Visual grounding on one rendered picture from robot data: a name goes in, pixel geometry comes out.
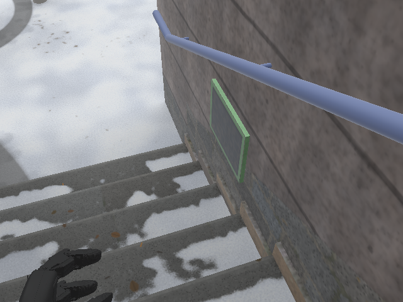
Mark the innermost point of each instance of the robot left hand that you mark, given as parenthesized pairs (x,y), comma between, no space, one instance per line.
(42,286)

